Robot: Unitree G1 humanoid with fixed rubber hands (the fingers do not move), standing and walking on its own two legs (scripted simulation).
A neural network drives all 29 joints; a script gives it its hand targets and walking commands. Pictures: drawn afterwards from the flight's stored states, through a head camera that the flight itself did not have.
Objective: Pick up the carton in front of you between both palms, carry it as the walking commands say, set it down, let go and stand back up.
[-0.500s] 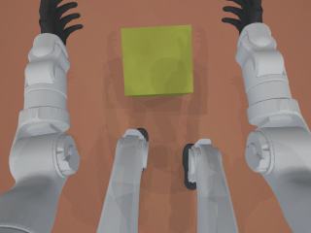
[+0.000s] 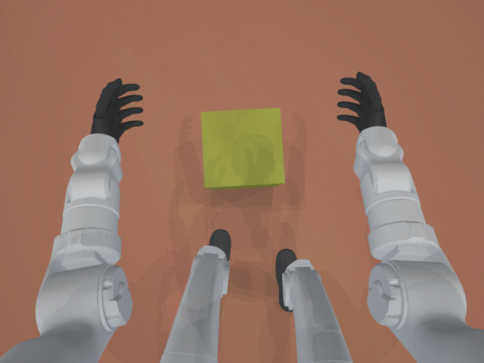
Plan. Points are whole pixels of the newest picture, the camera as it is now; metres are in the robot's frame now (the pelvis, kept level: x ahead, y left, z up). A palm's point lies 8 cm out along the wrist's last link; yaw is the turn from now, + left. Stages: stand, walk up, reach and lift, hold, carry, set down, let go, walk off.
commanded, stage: let go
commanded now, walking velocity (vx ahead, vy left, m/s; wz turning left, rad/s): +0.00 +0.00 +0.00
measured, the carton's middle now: (242, 154) +0.47 +0.06 -0.54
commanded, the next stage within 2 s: stand in 1.12 s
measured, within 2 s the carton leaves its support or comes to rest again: neither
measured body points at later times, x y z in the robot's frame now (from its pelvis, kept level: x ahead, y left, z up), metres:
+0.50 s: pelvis +0.06 -0.01 +0.09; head +0.18 +0.00 +0.52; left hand +0.27 +0.24 +0.00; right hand +0.32 -0.21 -0.01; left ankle +0.08 +0.11 -0.63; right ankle +0.03 -0.14 -0.63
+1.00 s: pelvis +0.08 -0.03 +0.11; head +0.09 -0.02 +0.55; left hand +0.24 +0.21 +0.03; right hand +0.26 -0.25 +0.03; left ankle +0.08 +0.11 -0.63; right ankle +0.03 -0.14 -0.63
